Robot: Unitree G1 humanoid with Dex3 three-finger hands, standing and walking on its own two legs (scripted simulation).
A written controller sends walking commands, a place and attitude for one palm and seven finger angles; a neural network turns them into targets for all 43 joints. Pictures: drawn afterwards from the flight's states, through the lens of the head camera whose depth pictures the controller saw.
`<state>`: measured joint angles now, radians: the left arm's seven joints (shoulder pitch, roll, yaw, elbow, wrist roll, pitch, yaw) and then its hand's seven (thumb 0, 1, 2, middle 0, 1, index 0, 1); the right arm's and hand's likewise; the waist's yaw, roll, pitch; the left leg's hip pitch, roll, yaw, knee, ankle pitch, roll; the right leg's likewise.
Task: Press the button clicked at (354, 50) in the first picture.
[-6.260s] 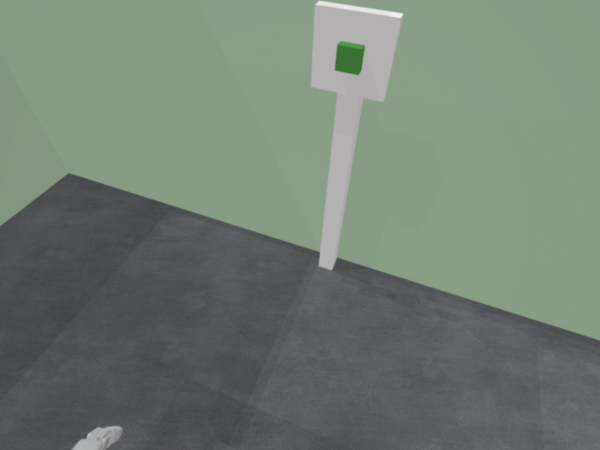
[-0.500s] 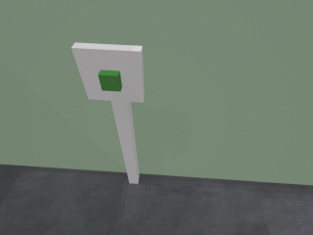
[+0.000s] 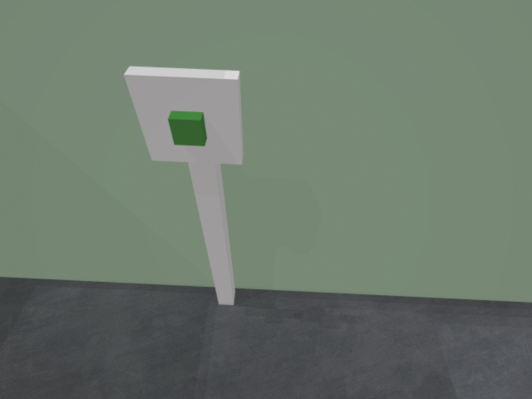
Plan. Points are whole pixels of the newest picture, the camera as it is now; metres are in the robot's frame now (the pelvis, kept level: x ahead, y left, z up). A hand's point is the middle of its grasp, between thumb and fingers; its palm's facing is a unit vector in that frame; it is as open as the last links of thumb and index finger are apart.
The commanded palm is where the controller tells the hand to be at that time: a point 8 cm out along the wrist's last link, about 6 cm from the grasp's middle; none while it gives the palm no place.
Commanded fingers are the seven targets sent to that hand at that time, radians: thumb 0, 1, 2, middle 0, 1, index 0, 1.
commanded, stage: come to a stop and stand still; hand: left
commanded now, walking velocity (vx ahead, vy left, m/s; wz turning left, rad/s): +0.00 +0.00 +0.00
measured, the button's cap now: (188, 127) +0.54 +0.18 +0.11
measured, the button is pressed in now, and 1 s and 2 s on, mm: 0 0 0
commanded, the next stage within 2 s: look again from close up in 0.18 s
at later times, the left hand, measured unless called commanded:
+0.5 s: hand out of the picture -0.03 +0.16 -0.19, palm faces +0.04 -0.98 -0.19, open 7.4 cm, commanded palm none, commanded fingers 0.00 0.90 0.90 -0.20 -0.30 -0.20 -0.30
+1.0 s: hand out of the picture +0.02 +0.16 -0.19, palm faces +0.02 -0.98 -0.19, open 7.4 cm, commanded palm none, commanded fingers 0.00 0.90 0.90 -0.20 -0.30 -0.20 -0.30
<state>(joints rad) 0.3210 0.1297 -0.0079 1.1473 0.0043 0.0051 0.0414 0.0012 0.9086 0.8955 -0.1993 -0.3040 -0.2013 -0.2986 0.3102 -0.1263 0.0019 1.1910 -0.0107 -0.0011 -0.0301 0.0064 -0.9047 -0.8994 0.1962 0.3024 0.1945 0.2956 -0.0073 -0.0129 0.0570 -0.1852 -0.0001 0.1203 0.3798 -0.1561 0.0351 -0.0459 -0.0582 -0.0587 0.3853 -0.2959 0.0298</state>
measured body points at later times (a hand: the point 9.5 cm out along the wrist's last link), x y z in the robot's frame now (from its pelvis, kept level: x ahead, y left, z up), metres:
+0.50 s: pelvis -0.01 +0.00 -0.01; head +0.01 -0.01 +0.44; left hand -0.03 +0.21 -0.17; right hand +0.00 -0.23 -0.17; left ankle +0.04 +0.10 -0.74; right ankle -0.05 -0.13 -0.74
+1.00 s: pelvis +0.01 -0.02 -0.01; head +0.02 -0.01 +0.44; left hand +0.02 +0.21 -0.17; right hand +0.03 -0.25 -0.17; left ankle +0.04 +0.10 -0.74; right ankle -0.05 -0.13 -0.74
